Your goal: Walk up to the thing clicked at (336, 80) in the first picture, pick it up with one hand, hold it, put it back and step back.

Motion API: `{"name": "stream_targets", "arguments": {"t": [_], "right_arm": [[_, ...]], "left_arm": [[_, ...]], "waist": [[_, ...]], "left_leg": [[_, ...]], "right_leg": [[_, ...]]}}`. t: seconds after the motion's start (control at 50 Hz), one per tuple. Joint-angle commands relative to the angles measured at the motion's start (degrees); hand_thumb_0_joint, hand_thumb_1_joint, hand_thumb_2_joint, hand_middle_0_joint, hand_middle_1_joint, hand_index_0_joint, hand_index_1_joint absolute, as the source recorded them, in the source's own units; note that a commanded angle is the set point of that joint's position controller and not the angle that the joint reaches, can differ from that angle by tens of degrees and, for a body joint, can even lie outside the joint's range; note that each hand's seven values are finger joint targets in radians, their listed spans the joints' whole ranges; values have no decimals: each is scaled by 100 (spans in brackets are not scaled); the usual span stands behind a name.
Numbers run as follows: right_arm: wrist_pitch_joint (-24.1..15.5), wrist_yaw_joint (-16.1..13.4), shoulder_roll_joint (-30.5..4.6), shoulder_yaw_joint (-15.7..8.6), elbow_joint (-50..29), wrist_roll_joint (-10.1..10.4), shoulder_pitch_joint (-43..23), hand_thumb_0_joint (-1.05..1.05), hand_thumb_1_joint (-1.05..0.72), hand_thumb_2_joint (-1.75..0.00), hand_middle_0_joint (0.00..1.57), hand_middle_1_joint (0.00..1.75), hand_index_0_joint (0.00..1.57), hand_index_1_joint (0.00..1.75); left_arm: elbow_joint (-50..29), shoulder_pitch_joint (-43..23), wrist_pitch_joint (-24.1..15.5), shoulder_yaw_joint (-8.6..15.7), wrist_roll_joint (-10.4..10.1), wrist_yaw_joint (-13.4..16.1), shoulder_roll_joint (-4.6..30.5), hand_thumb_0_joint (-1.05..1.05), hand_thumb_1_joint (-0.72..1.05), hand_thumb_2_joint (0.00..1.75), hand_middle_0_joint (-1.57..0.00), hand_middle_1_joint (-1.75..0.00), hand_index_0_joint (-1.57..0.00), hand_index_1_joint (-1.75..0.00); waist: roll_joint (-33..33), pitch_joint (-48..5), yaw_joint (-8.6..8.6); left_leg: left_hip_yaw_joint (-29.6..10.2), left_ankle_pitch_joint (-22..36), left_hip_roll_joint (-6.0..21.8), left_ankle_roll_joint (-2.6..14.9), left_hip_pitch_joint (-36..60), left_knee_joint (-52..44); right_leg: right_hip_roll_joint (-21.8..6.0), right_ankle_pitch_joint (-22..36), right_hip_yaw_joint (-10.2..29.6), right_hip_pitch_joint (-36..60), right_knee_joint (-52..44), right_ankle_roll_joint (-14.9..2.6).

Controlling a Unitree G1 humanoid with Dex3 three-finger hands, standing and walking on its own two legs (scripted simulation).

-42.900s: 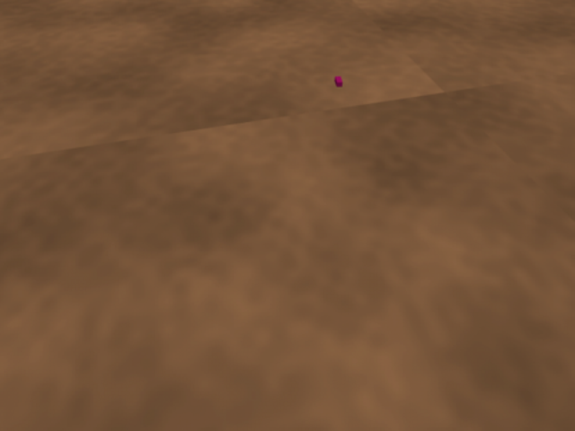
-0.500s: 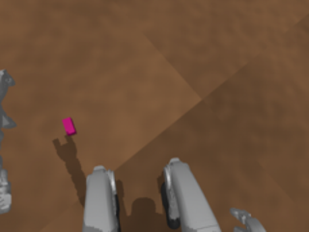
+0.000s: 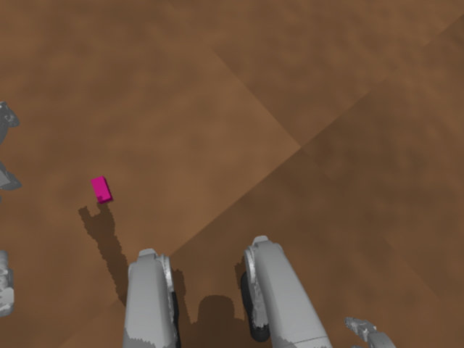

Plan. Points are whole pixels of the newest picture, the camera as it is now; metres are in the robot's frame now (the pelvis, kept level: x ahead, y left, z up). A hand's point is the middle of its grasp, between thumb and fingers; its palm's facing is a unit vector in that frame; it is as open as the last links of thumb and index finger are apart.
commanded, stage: go down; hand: left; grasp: from above
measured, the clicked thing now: (101, 189) +0.51 +0.31 -0.54
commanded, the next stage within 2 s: approach in 0.18 s
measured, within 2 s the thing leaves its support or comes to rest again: neither
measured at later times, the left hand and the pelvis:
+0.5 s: hand (0, 160) +0.45 +0.35 -0.09, palm faces -0.45 -0.12 -0.88, open 12.6 cm; pelvis +0.00 +0.00 +0.00, yaw +0 degrees
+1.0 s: hand (89, 182) +0.47 +0.28 -0.34, palm faces -0.44 -0.04 -0.90, open 14.1 cm; pelvis -0.03 -0.01 -0.18, yaw -3 degrees
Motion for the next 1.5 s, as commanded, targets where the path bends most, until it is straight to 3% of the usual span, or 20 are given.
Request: {"name": "stream_targets", "arguments": {"t": [0.0, 0.14, 0.16, 0.2, 0.28, 0.42, 0.48, 0.56, 0.64, 0.76, 0.92, 1.06, 1.1, 1.2, 1.28, 1.32, 1.36, 1.4, 1.42, 1.48], "right_arm": [[-79, -86, -1172, -403, -184, -28, 978, 0, -91, -90, 20, 30, 20, 30], [-36, -102, -1158, -437, -157, -17, 955, 0, -91, -90, 20, 30, 20, 30], [-35, -95, -1124, -412, -145, -21, 960, 0, -91, -90, 20, 30, 20, 30], [-36, -100, -1165, -429, -105, -20, 967, 0, -91, -90, 20, 30, 20, 30], [-56, -122, -1118, -426, -110, -10, 954, 0, -90, -90, 20, 30, 20, 30], [-151, -101, -1114, -378, -89, -41, 945, 0, -91, -90, 20, 30, 20, 30], [-188, -53, -1144, -352, -81, -93, 936, 0, -92, -91, 20, 30, 20, 30], [-216, 22, -1240, -386, -53, -169, 938, 0, -92, -91, 20, 30, 20, 30], [-175, 120, -1338, -406, 1, -288, 1034, 0, -93, -91, 20, 30, 20, 30], [-136, 198, -1429, -407, 130, -448, 1031, 0, -93, -91, 20, 30, 20, 30], [-237, 257, -1472, -185, 179, -647, 972, 0, -92, -90, 20, 30, 20, 30], [-442, 248, -1520, 1, 114, -707, 994, 0, -91, -90, 20, 30, 20, 30], [-453, 243, -1540, -12, 120, -689, 1002, 0, -92, -90, 20, 30, 20, 30], [-359, 245, -1526, -173, 47, -550, 1058, 0, -92, -91, 20, 30, 20, 30], [-182, 262, -1535, -319, -80, -432, 1121, 0, -92, -91, 20, 30, 20, 30], [-94, 261, -1509, -361, -39, -376, 1136, 0, -92, -91, 20, 30, 20, 30], [-33, 241, -1580, -436, -137, -355, 1108, 0, -93, -91, 20, 30, 20, 30], [4, 242, -1470, -416, -233, -331, 1066, 0, -93, -91, 20, 30, 20, 30], [17, 226, -1473, -440, -184, -317, 1102, 0, -93, -91, 20, 30, 20, 30], [28, 193, -1431, -409, -162, -279, 1061, 0, -92, -91, 20, 30, 20, 30]], "left_arm": [[-1110, -1839, -29, 399, 47, 293, 1851, 0, -17, 64, -38, -75, -39, -73], [-1300, -1857, 77, 511, -64, 265, 1965, 0, -21, 67, -35, -79, -36, -77], [-1289, -1869, 87, 338, -46, 243, 1774, 0, -21, 66, -35, -78, -37, -76], [-1170, -1750, 119, 460, -73, 239, 1887, 0, -20, 66, -35, -78, -37, -76], [-1154, -1799, 77, 195, -52, 194, 1573, 0, -30, 73, -30, -80, -30, -80], [-138, -1625, -111, -92, 46, 290, 1251, 0, -27, 69, -30, -87, -31, -85], [114, -1840, -260, -166, 169, 409, 1185, 0, -45, 91, -21, -88, -19, -90], [176, -2077, -567, -132, 478, 541, 1352, 0, -47, 92, -20, -90, -19, -92], [-379, -2628, -974, 138, 801, 655, 1958, 0, -54, 97, -17, -95, -15, -97], [-179, -2994, -1292, 258, 1084, 883, 2142, 0, -59, 100, -13, -100, -11, -102], [586, -3653, -1260, 341, 1328, 1535, 2324, 0, -58, 101, -9, -106, -9, -106], [987, -3829, -756, 542, 1312, 2057, 2564, 0, -60, 102, -7, -107, -7, -107], [824, -3787, -610, 552, 1252, 2005, 2594, 0, -60, 102, -7, -107, -7, -107], [-12, -3302, -342, 576, 1035, 1425, 2716, 0, -61, 103, -6, -106, -6, -106], [-498, -2790, -286, 498, 770, 789, 2401, 0, -61, 103, -7, -105, -6, -105], [-506, -2469, -301, 305, 681, 490, 2108, 0, -61, 102, -6, -104, -6, -105], [-669, -2292, -378, 475, 599, 314, 2243, 0, -61, 102, -7, -104, -6, -104], [-981, -2383, -519, 142, 503, 93, 1729, 0, -61, 103, -7, -103, -6, -104], [-1024, -2288, -575, 232, 470, 31, 1843, 0, -61, 102, -7, -103, -6, -104], [-936, -2257, -759, 9, 438, -91, 1666, 0, -60, 102, -7, -102, -6, -103]], "waist": [[1223, -3421, 65], [1207, -3593, 98], [1286, -3481, -9], [1217, -3467, 97], [1222, -3172, -22], [680, -2447, -167], [724, -2418, -264], [907, -2702, -285], [1443, -3635, -223], [1808, -3847, -382], [1778, -3654, -710], [2038, -3661, -751], [2090, -3829, -703], [2168, -4210, -450], [1807, -3866, -405], [1672, -3638, -356], [1435, -3599, -334], [1337, -3429, -442], [1340, -3476, -398], [1359, -3221, -380]], "left_leg": [[31, 1312, -122, 73, 3007, -1289], [-16, 1285, -94, 75, 3308, -1429], [52, 1326, -105, 89, 3211, -1357], [-31, 1365, -90, 72, 3303, -1457], [1, 1337, -85, 77, 3222, -1473], [108, 1031, -136, 139, 2191, -1037], [79, 1065, -141, 128, 1775, -687], [52, 1260, -163, 106, 1546, -128], [83, 1700, -172, 50, 1688, 478], [3, 1277, -177, 14, 1437, 1035], [90, 351, -244, 59, 444, 1847], [155, 275, -241, 61, 40, 2244], [183, 283, -238, 76, -45, 2309], [233, 654, -247, 79, 110, 2244], [126, 684, -256, 93, 99, 1999], [80, 730, -261, 91, 116, 1897], [62, 869, -258, 107, 88, 1887], [95, 855, -269, 122, 27, 1857], [95, 1012, -253, 127, 146, 1836], [71, 898, -253, 100, 212, 1711]], "right_leg": [[245, 1080, -219, 1256, -902, -481], [241, 1064, -223, 1479, -1070, -456], [242, 1111, -204, 1472, -1079, -455], [244, 1103, -230, 1458, -1078, -467], [249, 1085, -216, 1356, -1138, -476], [259, 925, -199, 955, -857, -475], [270, 955, -240, 481, -450, -485], [261, 1073, -272, -106, 110, -491], [237, 1357, -304, -312, 731, -471], [174, 992, -435, -1088, 1456, -455], [182, 459, -600, -1645, 2078, -440], [194, 468, -654, -1916, 2495, -456], [217, 501, -644, -1846, 2516, -456], [258, 762, -572, -1390, 2459, -470], [223, 758, -570, -1369, 2290, -451], [206, 759, -540, -1425, 2219, -449], [203, 886, -520, -1267, 2149, -443], [203, 884, -489, -1190, 1984, -443], [214, 1006, -482, -1125, 1967, -436], [199, 885, -466, -1249, 1900, -457]]}}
